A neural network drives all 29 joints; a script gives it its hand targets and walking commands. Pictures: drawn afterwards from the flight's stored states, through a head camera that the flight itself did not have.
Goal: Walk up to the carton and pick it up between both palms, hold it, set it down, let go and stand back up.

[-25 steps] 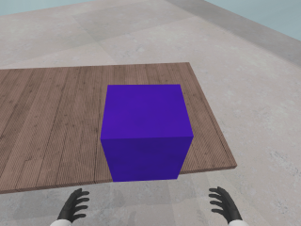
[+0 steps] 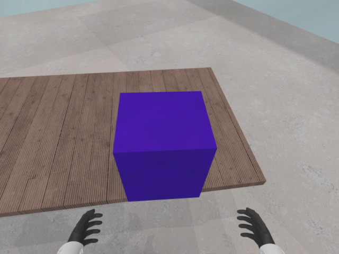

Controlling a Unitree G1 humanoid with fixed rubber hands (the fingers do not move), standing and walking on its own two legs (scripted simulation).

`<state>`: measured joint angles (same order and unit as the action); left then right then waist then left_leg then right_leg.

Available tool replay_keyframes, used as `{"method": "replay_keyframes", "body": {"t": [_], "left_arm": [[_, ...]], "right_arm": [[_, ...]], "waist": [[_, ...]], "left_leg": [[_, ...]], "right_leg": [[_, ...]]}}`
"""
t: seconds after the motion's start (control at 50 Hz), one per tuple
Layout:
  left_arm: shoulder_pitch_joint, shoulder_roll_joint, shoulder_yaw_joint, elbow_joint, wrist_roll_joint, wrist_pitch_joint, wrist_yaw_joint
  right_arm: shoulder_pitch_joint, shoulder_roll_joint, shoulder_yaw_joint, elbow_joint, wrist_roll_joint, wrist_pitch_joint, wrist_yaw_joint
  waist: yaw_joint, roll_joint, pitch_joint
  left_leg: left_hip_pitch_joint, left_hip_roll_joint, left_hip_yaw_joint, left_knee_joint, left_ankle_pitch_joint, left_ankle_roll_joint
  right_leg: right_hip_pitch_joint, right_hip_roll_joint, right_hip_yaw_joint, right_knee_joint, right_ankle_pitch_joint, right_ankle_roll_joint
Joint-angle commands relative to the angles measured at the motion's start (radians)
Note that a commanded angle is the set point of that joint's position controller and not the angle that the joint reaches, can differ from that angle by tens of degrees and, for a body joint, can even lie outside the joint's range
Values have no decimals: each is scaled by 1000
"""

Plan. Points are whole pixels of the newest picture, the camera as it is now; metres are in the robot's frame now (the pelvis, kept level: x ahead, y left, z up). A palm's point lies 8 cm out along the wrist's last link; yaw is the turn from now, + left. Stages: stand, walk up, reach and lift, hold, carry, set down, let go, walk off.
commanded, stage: let go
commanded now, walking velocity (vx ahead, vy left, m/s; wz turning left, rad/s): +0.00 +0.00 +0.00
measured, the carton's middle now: (162, 149) +0.39 +0.02 -0.01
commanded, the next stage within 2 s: stand in 0.16 s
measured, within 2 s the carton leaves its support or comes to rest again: neither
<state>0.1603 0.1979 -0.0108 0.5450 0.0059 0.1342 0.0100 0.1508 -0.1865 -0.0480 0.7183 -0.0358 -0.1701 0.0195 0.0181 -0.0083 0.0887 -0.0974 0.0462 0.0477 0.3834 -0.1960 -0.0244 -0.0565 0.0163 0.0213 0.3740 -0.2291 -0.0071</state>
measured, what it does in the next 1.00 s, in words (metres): stands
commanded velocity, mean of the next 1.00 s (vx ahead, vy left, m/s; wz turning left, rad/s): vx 0.00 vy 0.00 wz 0.00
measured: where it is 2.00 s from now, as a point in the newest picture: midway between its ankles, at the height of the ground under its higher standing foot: outside the picture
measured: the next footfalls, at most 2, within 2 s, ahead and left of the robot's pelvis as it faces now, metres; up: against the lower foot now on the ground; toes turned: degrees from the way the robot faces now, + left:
none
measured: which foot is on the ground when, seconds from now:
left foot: down 0.00-1.00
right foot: down 0.00-1.00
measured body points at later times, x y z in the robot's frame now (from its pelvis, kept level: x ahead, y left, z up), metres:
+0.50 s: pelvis +0.00 +0.00 -0.01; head +0.01 +0.01 +0.44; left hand +0.09 +0.25 -0.13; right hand +0.08 -0.25 -0.14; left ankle +0.01 +0.13 -0.74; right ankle -0.01 -0.12 -0.74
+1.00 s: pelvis +0.00 +0.01 +0.00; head +0.01 +0.01 +0.45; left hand -0.02 +0.24 -0.16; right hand +0.02 -0.24 -0.15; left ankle +0.01 +0.13 -0.74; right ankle -0.01 -0.12 -0.74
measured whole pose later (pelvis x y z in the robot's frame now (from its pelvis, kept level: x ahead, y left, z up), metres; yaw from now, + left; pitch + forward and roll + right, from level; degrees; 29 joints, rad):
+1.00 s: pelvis +0.00 +0.01 +0.00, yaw +5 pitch -1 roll +0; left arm 0.31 0.19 0.02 1.04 0.02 -0.01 0.03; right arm 0.34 -0.18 -0.04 1.04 -0.03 -0.01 -0.02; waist 0.00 0.00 0.01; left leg -0.22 0.00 -0.04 0.41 -0.18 -0.01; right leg -0.14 -0.02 -0.06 0.39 -0.24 0.01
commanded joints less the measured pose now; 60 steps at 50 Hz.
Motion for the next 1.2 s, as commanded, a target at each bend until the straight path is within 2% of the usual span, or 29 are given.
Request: {"method": "replay_keyframes", "body": {"t": [0.0, 0.14, 0.16, 0.18, 0.2, 0.22, 0.24, 0.26, 0.28, 0.32, 0.38, 0.4, 0.42, 0.44, 0.46, 0.48, 0.52, 0.54, 0.56, 0.6, 0.62, 0.76, 0.78, 0.82, 0.9, 0.94, 1.02, 1.16, 1.18], "left_arm": [[-87, 85, 27, -114, -3, -23, 3], [-78, 82, 31, -103, 5, -26, -1], [8, 133, 77, -32, 62, -105, -20], [25, 129, 75, -30, 49, -134, -27], [40, 131, 79, -14, 50, -147, -24], [56, 109, 74, 5, 43, -149, -25], [48, 132, 83, 4, 40, -145, -20], [22, 109, 74, 1, 46, -145, -22], [-6, 112, 72, 7, 45, -142, -15], [8, 110, 76, 16, 42, -143, -18], [46, 90, 56, 65, 29, -151, -21], [61, 126, 69, 78, 33, -153, -15], [86, 99, 63, 101, 36, -155, -16], [73, 130, 70, 114, 28, -152, -13], [76, 94, 59, 121, 23, -153, -13], [120, 118, 63, 153, 31, -152, -9], [135, 84, 58, 183, 24, -156, 1], [128, 103, 61, 194, 18, -158, 3], [135, 121, 69, 209, 28, -163, 5], [152, 108, 69, 241, 20, -164, 9], [139, 107, 62, 256, 19, -167, 8], [197, 123, 70, 363, 12, -160, 19], [186, 107, 63, 376, 13, -160, 14], [185, 87, 58, 396, 18, -159, 13], [187, 103, 57, 443, 9, -156, 23], [212, 91, 54, 477, 8, -155, 20], [215, 41, 46, 497, 10, -149, 23], [202, 35, 33, 538, 3, -153, 27], [213, 25, 30, 550, 10, -153, 30]], "right_arm": [[-74, -99, -34, -114, -3, -23, -6], [-66, -109, -24, -91, 10, -22, -4], [42, -154, -32, -41, -9, 105, -2], [65, -167, -42, -40, -4, 150, -9], [71, -150, -35, -40, 1, 165, -1], [79, -147, -37, -35, 3, 169, 7], [87, -144, -38, -32, 1, 168, 2], [57, -109, -27, -34, 2, 170, 11], [78, -95, -26, -36, 0, 168, 13], [78, -122, -31, -26, -4, 172, 12], [128, -162, -40, 5, -4, 162, 12], [100, -154, -32, 5, -8, 157, 8], [145, -129, -24, 29, -4, 160, 5], [163, -110, -18, 42, 0, 161, 2], [133, -143, -25, 47, -4, 161, 3], [181, -148, -27, 66, 2, 160, -3], [205, -159, -30, 108, -8, 155, -12], [169, -134, -23, 104, -5, 151, -20], [219, -123, -15, 127, 8, 154, -20], [221, -120, -15, 152, 7, 150, -25], [228, -113, -13, 166, 13, 148, -26], [228, -118, -17, 236, 6, 157, -34], [233, -114, -15, 248, 1, 160, -37], [236, -79, -3, 265, 6, 162, -39], [277, -111, -14, 294, 9, 153, -34], [258, -100, -13, 300, 7, 149, -42], [251, -74, 3, 331, 12, 156, -48], [252, -70, 0, 368, 13, 149, -47], [283, -59, 7, 383, 8, 155, -52]], "waist": [[-4, -2, -77], [3, 15, -71], [-11, 26, 23], [9, -21, -101], [14, -20, -128], [-12, 17, -162], [-4, -23, -166], [-1, 10, -167], [-27, 10, -124], [-9, 27, -120], [-20, -16, -135], [-2, 43, -145], [-12, 70, -137], [-22, -11, -116], [-5, -33, -84], [-24, -24, -109], [-20, 40, -88], [-7, 27, -87], [-22, 60, -105], [-17, 25, -101], [-25, -33, -73], [-10, 49, -30], [-22, 47, -22], [-9, -25, -54], [-30, 1, -43], [-13, 39, -32], [-11, 38, -38], [-18, -18, -13], [-30, 25, -15]], "left_leg": [[129, -35, 33, -25, 123, 5], [146, -29, 28, -18, 140, -2], [-142, 67, -86, 12, 248, 4], [-106, 69, -84, 38, 248, 14], [-75, 65, -74, 71, 239, 16], [-94, 48, -60, 90, 234, 27], [-149, 37, -67, 92, 225, 22], [-115, 34, -61, 94, 185, 16], [-154, 30, -76, 80, 131, 19], [-155, 29, -83, 75, 116, 18], [-149, 38, -118, 46, 118, 32], [-144, 33, -112, 51, 159, 31], [-167, 29, -106, 41, 116, 30], [-172, 33, -123, 31, 125, 37], [-186, 33, -135, 28, 92, 35], [-171, 30, -143, 14, 61, 40], [-172, 29, -134, 5, 80, 38], [-175, 31, -148, 2, 76, 44], [-144, 32, -134, 4, 113, 38], [-143, 32, -149, 3, 152, 41], [-140, 36, -158, 11, 153, 48], [-170, 27, -154, -41, 56, 51], [-188, 13, -150, -37, 24, 43], [-134, 28, -157, -35, 31, 51], [-147, 27, -150, -42, 47, 46], [-162, 26, -166, -58, 56, 50], [-149, 28, -180, -65, -2, 54], [-148, 20, -153, -32, 78, 52], [-137, 15, -149, -25, 78, 47]], "right_leg": [[-166, 12, -54, -88, 56, 4], [-173, 13, -46, -96, 61, -4], [-124, -79, 2, -28, 110, 26], [-75, -72, -4, -3, 152, 34], [-83, -72, 9, 3, 224, 35], [-56, -84, 17, 21, 291, 23], [-30, -77, 6, 46, 246, 25], [-75, -90, 24, 22, 228, 12], [-96, -89, 31, 17, 196, -6], [-125, -90, 24, 8, 96, -7], [-125, -82, 7, 15, 71, -3], [-131, -76, 6, 22, 69, -5], [-108, -86, 6, 9, 58, -2], [-115, -88, 14, 1, 36, -7], [-136, -74, 8, -8, 38, -11], [-114, -89, 3, -15, 54, -9], [-109, -87, 10, -11, 71, -8], [-121, -90, 5, -25, 60, -5], [-108, -96, 16, -13, 84, -16], [-108, -92, -5, -18, 76, -16], [-131, -87, -1, -30, 105, -15], [-106, -106, 13, -63, 45, -20], [-107, -102, 11, -65, 30, -13], [-110, -94, -10, -64, 42, -1], [-113, -106, 11, -65, 28, -16], [-94, -100, 1, -48, 41, -16], [-89, -95, -6, -49, 37, -5], [-96, -101, -1, -67, 77, -8], [-104, -107, -8, -65, 78, -7]]}}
